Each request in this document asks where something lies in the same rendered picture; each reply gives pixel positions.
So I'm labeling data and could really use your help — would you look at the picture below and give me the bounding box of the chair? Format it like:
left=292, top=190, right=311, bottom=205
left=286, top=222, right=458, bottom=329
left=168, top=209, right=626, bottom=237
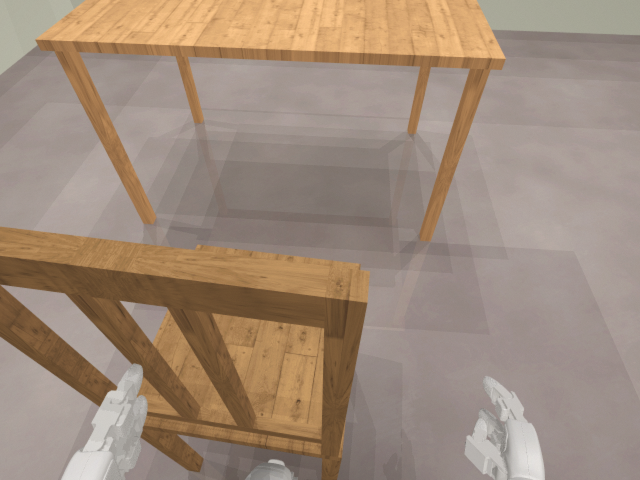
left=0, top=227, right=370, bottom=480

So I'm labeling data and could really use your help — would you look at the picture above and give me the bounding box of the left robot hand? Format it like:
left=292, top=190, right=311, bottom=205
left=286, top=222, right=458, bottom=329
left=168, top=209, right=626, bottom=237
left=61, top=363, right=148, bottom=480

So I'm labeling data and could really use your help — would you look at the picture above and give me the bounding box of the right robot hand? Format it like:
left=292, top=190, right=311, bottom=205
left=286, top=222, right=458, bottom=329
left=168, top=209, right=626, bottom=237
left=464, top=376, right=545, bottom=480

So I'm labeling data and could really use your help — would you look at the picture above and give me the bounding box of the table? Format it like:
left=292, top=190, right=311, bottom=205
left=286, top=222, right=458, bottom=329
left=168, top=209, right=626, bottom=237
left=35, top=0, right=506, bottom=241

